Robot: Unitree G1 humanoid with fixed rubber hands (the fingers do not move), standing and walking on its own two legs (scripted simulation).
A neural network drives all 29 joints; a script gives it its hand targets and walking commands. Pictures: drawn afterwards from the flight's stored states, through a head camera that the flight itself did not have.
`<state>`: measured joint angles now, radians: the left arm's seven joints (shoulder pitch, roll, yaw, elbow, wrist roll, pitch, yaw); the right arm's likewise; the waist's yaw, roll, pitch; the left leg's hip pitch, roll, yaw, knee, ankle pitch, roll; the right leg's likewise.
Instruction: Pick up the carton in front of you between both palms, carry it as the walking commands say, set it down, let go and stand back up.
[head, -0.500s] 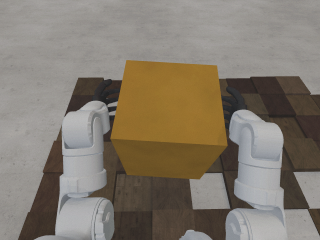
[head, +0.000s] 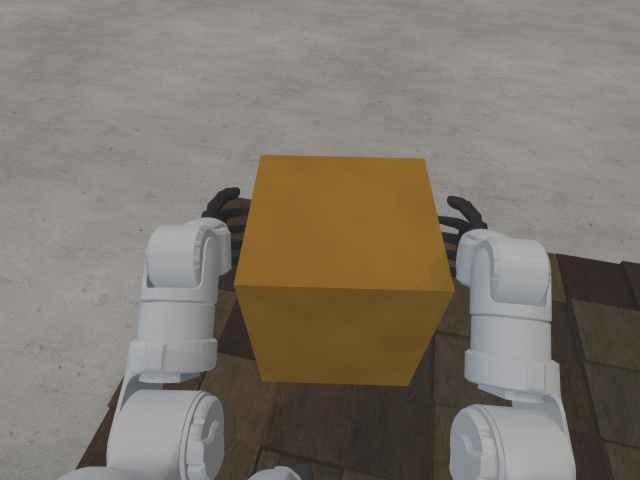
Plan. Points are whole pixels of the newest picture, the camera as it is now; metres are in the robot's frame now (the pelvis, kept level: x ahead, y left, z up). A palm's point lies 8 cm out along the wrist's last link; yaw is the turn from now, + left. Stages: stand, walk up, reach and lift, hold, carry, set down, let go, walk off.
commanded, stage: carry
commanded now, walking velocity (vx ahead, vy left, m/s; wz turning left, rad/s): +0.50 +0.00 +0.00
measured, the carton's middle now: (338, 276) +0.37 +0.04 +0.04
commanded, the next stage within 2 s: none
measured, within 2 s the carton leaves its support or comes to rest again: neither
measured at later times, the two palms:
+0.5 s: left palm (280, 138) +0.64 +0.18 +0.06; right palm (449, 150) +0.64 -0.12 +0.07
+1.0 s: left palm out of the picture +0.96 +0.24 +0.21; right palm out of the picture +0.97 -0.06 +0.21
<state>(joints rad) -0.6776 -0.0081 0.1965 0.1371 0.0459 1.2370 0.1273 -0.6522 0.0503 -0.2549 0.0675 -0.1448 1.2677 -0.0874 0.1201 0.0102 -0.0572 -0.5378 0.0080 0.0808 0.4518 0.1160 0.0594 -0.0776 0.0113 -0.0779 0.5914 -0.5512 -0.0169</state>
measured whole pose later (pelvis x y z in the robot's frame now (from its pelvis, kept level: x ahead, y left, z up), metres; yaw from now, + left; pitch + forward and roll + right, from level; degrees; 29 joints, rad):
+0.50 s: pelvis +0.30 +0.03 -0.02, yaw +1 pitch +5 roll -2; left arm -0.49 -0.07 0.17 -0.07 0.09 1.12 0.14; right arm -0.49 0.05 -0.20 -0.04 -0.02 1.10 -0.13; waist -0.03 -0.01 0.02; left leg -0.11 -0.04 0.10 0.56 -0.45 0.09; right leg -0.76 0.01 -0.17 0.85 -0.19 -0.08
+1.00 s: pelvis +0.60 +0.08 +0.02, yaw +1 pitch +3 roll -1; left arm -0.90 0.05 0.21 0.25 0.05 1.35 0.13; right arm -0.83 -0.02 -0.26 0.15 -0.10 1.37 -0.12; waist 0.03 0.00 -0.11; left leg -0.46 0.00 0.10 0.50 -0.09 0.08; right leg -0.21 -0.01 -0.08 0.75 -0.39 0.00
